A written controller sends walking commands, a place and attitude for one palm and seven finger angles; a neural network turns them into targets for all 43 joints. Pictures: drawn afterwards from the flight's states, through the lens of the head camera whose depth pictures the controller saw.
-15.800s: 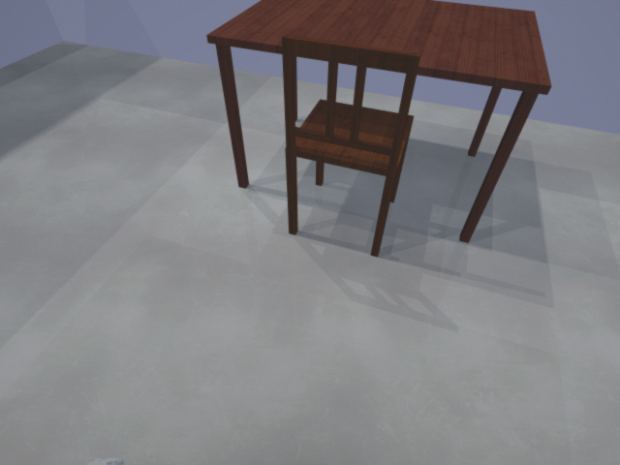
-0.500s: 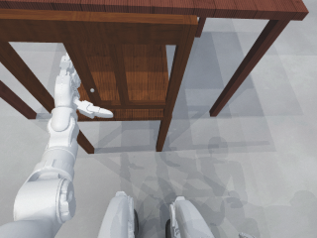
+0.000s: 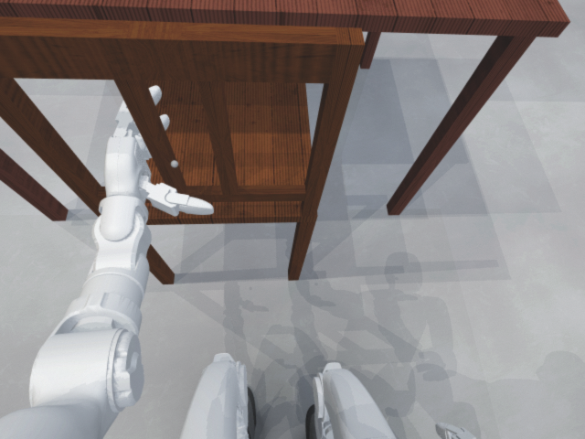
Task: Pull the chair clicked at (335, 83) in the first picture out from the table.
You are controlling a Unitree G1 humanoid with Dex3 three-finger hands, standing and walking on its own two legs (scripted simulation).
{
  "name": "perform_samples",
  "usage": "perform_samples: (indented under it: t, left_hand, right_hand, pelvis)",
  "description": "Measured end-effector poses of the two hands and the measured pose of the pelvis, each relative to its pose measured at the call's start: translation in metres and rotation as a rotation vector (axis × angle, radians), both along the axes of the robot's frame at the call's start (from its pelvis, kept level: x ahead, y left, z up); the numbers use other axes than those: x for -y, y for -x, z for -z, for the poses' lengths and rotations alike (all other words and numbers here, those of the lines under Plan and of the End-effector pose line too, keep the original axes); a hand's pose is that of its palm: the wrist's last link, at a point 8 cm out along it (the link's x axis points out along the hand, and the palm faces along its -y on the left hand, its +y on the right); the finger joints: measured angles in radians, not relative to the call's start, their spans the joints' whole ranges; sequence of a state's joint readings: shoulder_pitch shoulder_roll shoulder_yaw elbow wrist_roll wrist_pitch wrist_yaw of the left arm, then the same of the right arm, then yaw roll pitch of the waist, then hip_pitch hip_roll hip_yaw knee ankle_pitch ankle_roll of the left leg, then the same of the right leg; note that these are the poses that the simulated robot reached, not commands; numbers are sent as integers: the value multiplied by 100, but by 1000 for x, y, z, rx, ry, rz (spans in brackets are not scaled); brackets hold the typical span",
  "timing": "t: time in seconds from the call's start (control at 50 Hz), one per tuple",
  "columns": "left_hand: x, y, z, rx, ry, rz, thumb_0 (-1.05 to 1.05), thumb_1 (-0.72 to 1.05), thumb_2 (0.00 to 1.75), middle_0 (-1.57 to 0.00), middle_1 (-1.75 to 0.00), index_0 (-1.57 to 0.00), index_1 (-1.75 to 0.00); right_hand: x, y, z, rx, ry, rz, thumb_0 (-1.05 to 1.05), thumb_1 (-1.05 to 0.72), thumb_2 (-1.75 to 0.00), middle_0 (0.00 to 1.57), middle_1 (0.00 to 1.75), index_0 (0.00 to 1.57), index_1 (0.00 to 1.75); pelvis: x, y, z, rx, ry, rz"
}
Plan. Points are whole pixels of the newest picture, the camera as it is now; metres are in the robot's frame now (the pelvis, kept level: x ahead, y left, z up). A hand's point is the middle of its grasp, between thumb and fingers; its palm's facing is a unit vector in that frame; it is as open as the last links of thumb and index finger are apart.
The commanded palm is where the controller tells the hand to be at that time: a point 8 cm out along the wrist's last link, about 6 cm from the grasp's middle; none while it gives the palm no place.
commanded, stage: hook a spindle and tug to test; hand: left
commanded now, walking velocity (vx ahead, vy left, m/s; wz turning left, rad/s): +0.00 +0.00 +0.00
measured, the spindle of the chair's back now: (158, 144) +0.51 +0.17 +0.03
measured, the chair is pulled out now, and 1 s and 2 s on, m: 0.00 0.02 0.10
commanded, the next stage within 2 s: step backward, pulling the chair out in 1.20 s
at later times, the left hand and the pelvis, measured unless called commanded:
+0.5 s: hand (175, 164) +0.47 +0.14 +0.03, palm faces +0.05 -1.00 -0.04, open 7.2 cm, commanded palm +0.45 +0.18 +0.03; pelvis +0.01 +0.00 +0.00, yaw +1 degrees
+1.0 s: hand (176, 171) +0.46 +0.14 +0.03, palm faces +0.03 -1.00 -0.03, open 5.7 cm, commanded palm +0.43 +0.18 +0.03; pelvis +0.01 +0.00 +0.01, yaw +0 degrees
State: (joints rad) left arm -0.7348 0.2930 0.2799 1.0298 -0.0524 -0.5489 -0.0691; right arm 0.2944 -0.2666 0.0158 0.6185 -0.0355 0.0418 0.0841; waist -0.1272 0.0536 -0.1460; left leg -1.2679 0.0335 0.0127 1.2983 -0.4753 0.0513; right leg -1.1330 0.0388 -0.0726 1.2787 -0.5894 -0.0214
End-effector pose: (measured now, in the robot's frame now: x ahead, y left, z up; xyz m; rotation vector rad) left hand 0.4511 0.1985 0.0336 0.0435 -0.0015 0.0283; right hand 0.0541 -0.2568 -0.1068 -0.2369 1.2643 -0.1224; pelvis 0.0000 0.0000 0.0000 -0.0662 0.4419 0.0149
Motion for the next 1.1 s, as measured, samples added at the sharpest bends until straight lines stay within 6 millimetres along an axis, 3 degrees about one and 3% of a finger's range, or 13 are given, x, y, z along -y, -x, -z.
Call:
perform_samples:
  t: [0.16, 0.3, 0.38, 0.6, 1.1]
  left_hand:
    - [-2, 3, -3, -9, 2, -21, -1, -40, 34, -32, -88, -27, -88]
    - [-2, 4, -3, -8, 0, -22, -1, -11, 46, -41, -122, -36, -123]
    - [-1, 5, -2, -4, 10, -23, 0, 10, 55, -42, -130, -39, -135]
    - [2, 2, -2, 3, 5, -14, 1, 66, 79, -46, -138, -43, -142]
    - [4, 19, -2, -2, 17, -1, 1, 69, 76, -42, -140, -39, -145]
  right_hand:
    - [3, -1, -1, -2, -5, 0, 1, -91, -90, 20, 30, 20, 30]
    - [6, -4, -2, -1, -2, -3, 1, -91, -90, 20, 30, 20, 30]
    - [7, -6, -3, 0, -2, -4, 1, -91, -90, 20, 30, 20, 30]
    - [7, -13, -1, 0, -3, -11, 1, -91, -90, 20, 30, 20, 30]
    - [1, -35, -8, 56, -19, -3, 1, -91, -90, 20, 30, 20, 30]
  pelvis:
    - [2, -1, -2, 4, -2, -4]
    - [3, -3, -3, 4, -3, -6]
    - [4, -5, -4, 3, -4, -6]
    - [5, -7, -3, -2, -5, -9]
    - [2, -15, -9, 9, -12, 4]
